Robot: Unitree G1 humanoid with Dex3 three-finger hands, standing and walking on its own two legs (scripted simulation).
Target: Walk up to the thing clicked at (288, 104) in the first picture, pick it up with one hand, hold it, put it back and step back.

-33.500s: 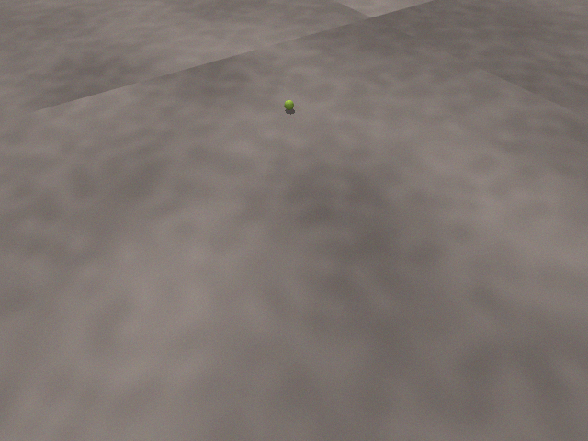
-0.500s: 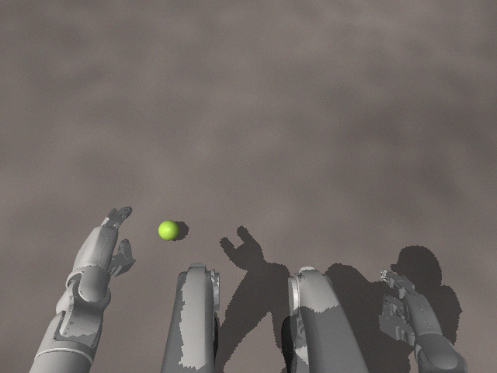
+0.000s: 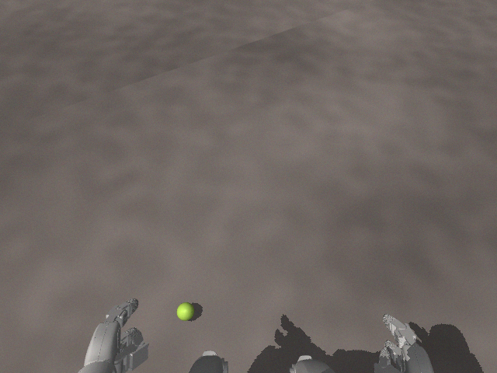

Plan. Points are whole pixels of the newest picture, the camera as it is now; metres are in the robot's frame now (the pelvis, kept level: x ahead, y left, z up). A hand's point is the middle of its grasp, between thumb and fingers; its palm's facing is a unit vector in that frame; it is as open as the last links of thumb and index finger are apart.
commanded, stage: home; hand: left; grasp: from above
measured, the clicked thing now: (185, 311) +0.41 +0.23 -0.66
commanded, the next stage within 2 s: none
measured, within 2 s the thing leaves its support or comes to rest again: neither
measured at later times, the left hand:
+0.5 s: hand (138, 365) +0.17 +0.18 -0.02, palm faces +0.08 -0.98 -0.19, open 7.4 cm
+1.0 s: hand (138, 366) +0.17 +0.18 -0.02, palm faces +0.06 -0.98 -0.20, open 7.4 cm
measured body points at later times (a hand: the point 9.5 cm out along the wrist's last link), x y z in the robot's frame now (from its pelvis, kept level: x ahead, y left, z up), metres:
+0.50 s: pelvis +0.01 +0.00 +0.03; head +0.03 +0.01 +0.48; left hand +0.16 +0.23 -0.01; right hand +0.19 -0.24 -0.03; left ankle +0.03 +0.12 -0.65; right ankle +0.01 -0.14 -0.65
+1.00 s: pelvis +0.01 +0.00 +0.03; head +0.02 +0.00 +0.48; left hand +0.16 +0.23 +0.00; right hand +0.17 -0.24 -0.04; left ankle +0.03 +0.12 -0.65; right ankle +0.01 -0.14 -0.65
